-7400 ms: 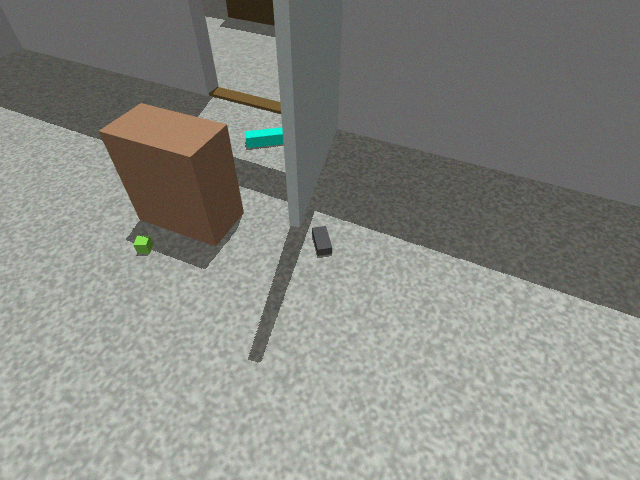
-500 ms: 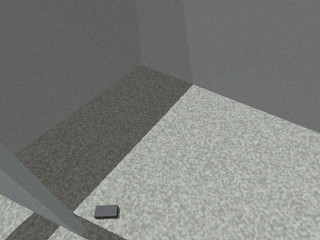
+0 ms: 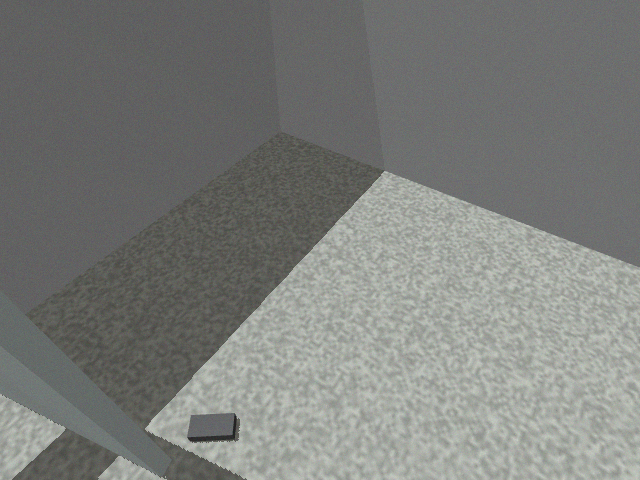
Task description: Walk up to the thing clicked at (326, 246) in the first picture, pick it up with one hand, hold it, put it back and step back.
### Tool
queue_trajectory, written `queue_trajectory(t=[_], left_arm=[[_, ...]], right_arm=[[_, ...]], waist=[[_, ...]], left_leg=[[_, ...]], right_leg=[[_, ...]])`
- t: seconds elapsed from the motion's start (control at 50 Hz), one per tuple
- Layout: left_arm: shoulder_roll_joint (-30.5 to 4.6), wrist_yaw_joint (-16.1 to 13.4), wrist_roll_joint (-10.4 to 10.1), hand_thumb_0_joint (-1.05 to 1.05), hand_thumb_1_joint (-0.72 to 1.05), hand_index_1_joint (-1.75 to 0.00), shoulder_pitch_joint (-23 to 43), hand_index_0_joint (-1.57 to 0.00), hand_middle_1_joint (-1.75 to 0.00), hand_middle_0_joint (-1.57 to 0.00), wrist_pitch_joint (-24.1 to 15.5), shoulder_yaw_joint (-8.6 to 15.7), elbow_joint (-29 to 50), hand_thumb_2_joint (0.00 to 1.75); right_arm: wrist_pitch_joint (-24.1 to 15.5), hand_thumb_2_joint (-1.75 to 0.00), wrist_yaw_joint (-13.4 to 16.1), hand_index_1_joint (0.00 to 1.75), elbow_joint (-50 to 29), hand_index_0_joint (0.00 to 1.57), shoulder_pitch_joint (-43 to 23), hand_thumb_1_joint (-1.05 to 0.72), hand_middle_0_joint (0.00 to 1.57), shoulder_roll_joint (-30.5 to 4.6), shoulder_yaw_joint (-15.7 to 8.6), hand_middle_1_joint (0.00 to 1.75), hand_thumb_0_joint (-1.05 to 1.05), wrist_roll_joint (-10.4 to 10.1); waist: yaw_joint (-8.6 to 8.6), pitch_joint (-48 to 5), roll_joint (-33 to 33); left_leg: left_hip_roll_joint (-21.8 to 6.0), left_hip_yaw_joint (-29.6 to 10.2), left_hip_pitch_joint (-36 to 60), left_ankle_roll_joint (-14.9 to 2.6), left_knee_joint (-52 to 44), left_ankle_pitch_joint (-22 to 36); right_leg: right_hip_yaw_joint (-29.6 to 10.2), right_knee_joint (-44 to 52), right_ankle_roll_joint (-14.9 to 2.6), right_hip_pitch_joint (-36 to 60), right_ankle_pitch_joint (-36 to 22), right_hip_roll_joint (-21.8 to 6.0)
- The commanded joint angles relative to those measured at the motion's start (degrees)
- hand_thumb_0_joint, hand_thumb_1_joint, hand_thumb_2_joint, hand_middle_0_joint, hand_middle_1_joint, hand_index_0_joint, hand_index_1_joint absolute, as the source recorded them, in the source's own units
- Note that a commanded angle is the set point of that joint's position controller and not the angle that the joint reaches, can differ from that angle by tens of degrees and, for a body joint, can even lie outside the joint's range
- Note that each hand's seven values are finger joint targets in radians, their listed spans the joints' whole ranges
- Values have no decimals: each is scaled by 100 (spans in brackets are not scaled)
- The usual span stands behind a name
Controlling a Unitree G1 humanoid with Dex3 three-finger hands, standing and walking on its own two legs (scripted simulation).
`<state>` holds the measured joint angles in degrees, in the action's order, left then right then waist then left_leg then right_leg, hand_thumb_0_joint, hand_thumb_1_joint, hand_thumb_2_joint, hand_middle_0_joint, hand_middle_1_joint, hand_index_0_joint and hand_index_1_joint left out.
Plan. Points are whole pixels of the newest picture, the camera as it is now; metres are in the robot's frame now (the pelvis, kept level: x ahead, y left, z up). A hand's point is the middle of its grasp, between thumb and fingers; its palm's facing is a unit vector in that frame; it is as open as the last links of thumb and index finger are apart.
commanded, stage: stand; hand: left
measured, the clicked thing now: (212, 427) +0.45 +0.34 -0.76
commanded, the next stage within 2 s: walk up in 0.68 s
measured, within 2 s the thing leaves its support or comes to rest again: neither
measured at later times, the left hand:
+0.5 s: hand out of the picture +0.07 +0.25 -0.16, palm faces -0.03 -0.94 -0.34, open 7.4 cm
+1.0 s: hand out of the picture +0.09 +0.32 -0.16, palm faces +0.03 -0.92 -0.39, open 7.4 cm
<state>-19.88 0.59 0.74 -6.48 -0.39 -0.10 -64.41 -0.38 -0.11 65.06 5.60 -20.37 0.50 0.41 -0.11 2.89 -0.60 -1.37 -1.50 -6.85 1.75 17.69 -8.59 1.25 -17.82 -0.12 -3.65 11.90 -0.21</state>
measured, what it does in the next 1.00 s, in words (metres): shifts its weight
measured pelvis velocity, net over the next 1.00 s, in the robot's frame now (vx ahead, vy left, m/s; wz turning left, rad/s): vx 0.02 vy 0.05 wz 0.02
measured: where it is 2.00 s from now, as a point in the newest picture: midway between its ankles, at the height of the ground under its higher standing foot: outside the picture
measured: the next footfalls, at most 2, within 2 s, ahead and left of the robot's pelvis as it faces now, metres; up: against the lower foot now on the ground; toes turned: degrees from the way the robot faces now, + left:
right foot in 1.20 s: +0.09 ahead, -0.06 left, +0.00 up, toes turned +0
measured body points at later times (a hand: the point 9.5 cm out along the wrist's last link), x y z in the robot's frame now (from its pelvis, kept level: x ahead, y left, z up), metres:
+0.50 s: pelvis +0.00 +0.00 +0.00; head +0.01 +0.00 +0.45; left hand +0.07 +0.30 -0.13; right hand +0.07 -0.30 -0.14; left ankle +0.01 +0.14 -0.75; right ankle -0.02 -0.12 -0.75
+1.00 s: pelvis +0.02 +0.05 -0.01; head +0.04 +0.06 +0.44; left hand +0.08 +0.37 -0.14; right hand +0.09 -0.26 -0.14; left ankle +0.02 +0.15 -0.75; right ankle -0.02 -0.11 -0.74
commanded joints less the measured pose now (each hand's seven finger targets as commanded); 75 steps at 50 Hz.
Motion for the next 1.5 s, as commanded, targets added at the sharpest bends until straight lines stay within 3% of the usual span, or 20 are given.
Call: queue_trajectory(t=[0.0, 0.64, 0.7, 0.8, 0.84, 0.88, 0.9, 0.92, 0.94, 0.98, 1.0, 1.08, 1.12, 1.16, 1.2, 1.24, 1.26, 1.32, 1.4, 1.48], left_arm=[[-1283, -101, -38, 0, 90, -30, 182, -20, -30, -20, -140, 254, 329, 90], [-1282, -108, -25, 0, 90, -30, 78, -20, -30, -20, -132, 255, 335, 90], [-1658, -229, 55, 0, 90, -30, -231, -20, -30, -20, -244, 516, 323, 90], [-1702, -284, 162, 0, 90, -30, 103, -20, -30, -20, -263, 639, 710, 90], [-1564, -276, 154, 0, 90, -30, 206, -20, -30, -20, -272, 591, 825, 90], [-1368, -237, 101, 0, 90, -30, 421, -20, -30, -20, -246, 503, 950, 90], [-1175, -218, 8, 0, 90, -30, 349, -20, -30, -20, -220, 468, 987, 90], [-1062, -216, -46, 0, 90, -30, 151, -20, -30, -20, -177, 410, 983, 90], [-1079, -220, -67, 0, 90, -30, 93, -20, -30, -20, -120, 388, 909, 90], [-1158, -233, -53, 0, 90, -30, 114, -20, -30, -20, -101, 384, 860, 90], [-1152, -236, -54, 0, 90, -30, 18, -20, -30, -20, -99, 391, 865, 90], [-1099, -253, -84, 0, 90, -30, -150, -20, -30, -20, -122, 353, 850, 90], [-1064, -254, -56, 0, 90, -30, -151, -20, -30, -20, -118, 348, 786, 90], [-1092, -262, -12, 0, 90, -30, -246, -20, -30, -20, -133, 358, 711, 90], [-1369, -281, 11, 0, 90, -30, -156, -20, -30, -20, -162, 431, 698, 90], [-1624, -238, -20, 0, 90, -30, 266, -20, -30, -20, -127, 423, 828, 90], [-1560, -210, 2, 0, 90, -30, 527, -20, -30, -20, -107, 404, 895, 90], [-1148, -165, -75, 0, 90, -30, 358, -20, -30, -20, -91, 314, 735, 90], [-1182, -176, -55, 0, 90, -30, 394, -20, -30, -20, -164, 330, 626, 90], [-1165, -188, -46, 0, 90, -30, 438, -20, -30, -20, -167, 332, 579, 90]], right_arm=[[-140, -90, 66, 30, -336, 20, -198, -90, 20, -1205, -200, 30, 0, 2], [-138, -90, 70, 30, -364, 20, -168, -90, 20, -1187, -209, 30, 0, -4], [75, -90, -26, 30, -558, 20, -161, -90, 20, -1184, -385, 30, 0, 121], [179, -90, -139, 30, -797, 20, 54, -90, 20, -1152, -500, 30, 0, 185], [150, -90, -168, 30, -820, 20, 211, -90, 20, -1058, -512, 30, 0, 189], [63, -90, -138, 30, -714, 20, 652, -90, 20, -1147, -582, 30, 0, 198], [11, -90, -107, 30, -703, 20, 604, -90, 20, -1385, -655, 30, 0, 217], [-21, -90, -81, 30, -826, 20, 409, -90, 20, -1548, -679, 30, 0, 191], [-22, -90, -79, 30, -885, 20, 326, -90, 20, -1539, -660, 30, 0, 176], [-18, -90, -64, 30, -880, 20, 386, -90, 20, -1513, -674, 30, 0, 178], [-10, -90, -33, 30, -929, 20, 347, -90, 20, -1527, -683, 30, 0, 194], [-61, -90, 51, 30, -1021, 20, 285, -90, 20, -1330, -604, 30, 0, 89], [-35, -90, 63, 30, -1099, 20, 80, -90, 20, -1276, -571, 30, 0, 25], [16, -90, 71, 30, -1135, 20, -29, -90, 20, -1207, -537, 30, 0, -61], [35, -90, 65, 30, -1157, 20, 2, -90, 20, -1023, -472, 30, 0, -158], [97, -90, 76, 30, -995, 20, 254, -90, 20, -962, -474, 30, 0, -107], [91, -90, 91, 30, -875, 20, 404, -90, 20, -983, -485, 30, 0, -26], [-50, -90, 46, 30, -792, 20, -96, -90, 20, -1173, -455, 30, 0, -12], [-80, -90, 48, 30, -712, 20, -60, -90, 20, -1138, -403, 30, 0, -24], [-72, -90, 56, 30, -643, 20, -129, -90, 20, -1126, -406, 30, 0, -32]], waist=[[9, -410, 66], [-6, -401, 119], [-172, -323, 159], [-132, 183, 906], [-14, 242, 838], [268, -57, 486], [138, -231, 0], [55, -399, -316], [11, -298, -499], [127, -126, -734], [73, -72, -835], [48, -496, -864], [3, -556, -715], [-95, -582, -334], [-50, -740, 194], [67, -528, 617], [186, -345, 753], [-82, -209, 437], [-17, -530, 283], [-14, -752, 79]], left_leg=[[-605, -461, 192, -238, -164, 896], [-618, -465, 258, -259, -152, 960], [-170, -92, -430, -280, 446, 119], [-141, -267, -1018, -244, 1793, -1824], [-216, -284, -792, -284, 1338, -1620], [-330, -342, 117, -368, 51, 680], [-711, -891, 281, -535, -128, 1690], [-1060, -1296, 570, -855, -132, 1947], [-1219, -1530, 409, -1114, -272, 1214], [-1306, -1693, 434, -1298, -344, 987], [-1204, -1495, 641, -1249, -290, 952], [-1124, -1005, 1160, -1104, 259, 3116], [-1031, -753, 839, -995, 447, 3027], [-791, -417, 475, -703, 740, 2839], [-387, -316, -161, -340, 810, 1637], [-43, -252, 228, -216, 671, -469], [-187, -343, 400, -245, 387, -455], [-575, -683, 214, -451, -100, 833], [-518, -439, 436, -354, -70, 1533], [-544, -351, 579, -331, -72, 1842]], right_leg=[[-557, 298, -98, -127, -889, -740], [-534, 291, -93, -131, -918, -721], [-992, 436, -351, 264, -415, -1097], [-1556, 572, -1113, -414, 75, -1956], [-1212, 229, -1012, -583, -565, -1793], [-432, -565, -424, -777, -1311, -1112], [-15, -1231, -81, -786, -1139, -519], [145, -1506, 45, -1001, -283, -194], [48, -1520, 1, -1095, 1252, -21], [-252, -2167, -105, -1369, 2212, -37], [-348, -2111, -140, -1599, 2171, -97], [-231, -1690, -71, -1475, 1411, -186], [-61, -1164, -76, -943, 851, -132], [-82, -178, -135, -251, -592, -177], [-824, -316, -405, 495, -2395, -837], [-1360, -195, -837, -527, -1348, -1496], [-1266, -281, -765, -785, -1118, -1405], [-618, -322, -187, -463, -1102, -653], [-693, -269, -224, 58, -2094, -777], [-609, -207, -209, 240, -2293, -800]])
